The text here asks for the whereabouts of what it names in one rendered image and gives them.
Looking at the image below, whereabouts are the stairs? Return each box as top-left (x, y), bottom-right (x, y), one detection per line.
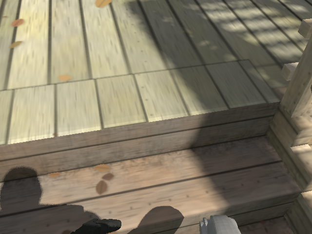
top-left (0, 101), bottom-right (302, 234)

